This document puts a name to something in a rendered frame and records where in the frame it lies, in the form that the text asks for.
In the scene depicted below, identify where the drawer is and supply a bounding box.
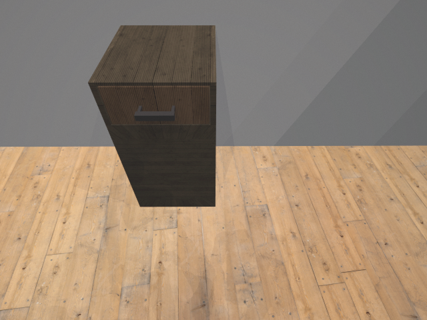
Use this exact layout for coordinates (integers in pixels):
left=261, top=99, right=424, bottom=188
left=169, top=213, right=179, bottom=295
left=97, top=85, right=210, bottom=124

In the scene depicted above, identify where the cabinet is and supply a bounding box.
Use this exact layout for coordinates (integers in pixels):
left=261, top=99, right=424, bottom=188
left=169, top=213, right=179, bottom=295
left=88, top=25, right=216, bottom=207

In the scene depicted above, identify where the handle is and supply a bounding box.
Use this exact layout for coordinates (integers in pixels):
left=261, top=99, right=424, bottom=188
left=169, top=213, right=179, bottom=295
left=134, top=105, right=175, bottom=121

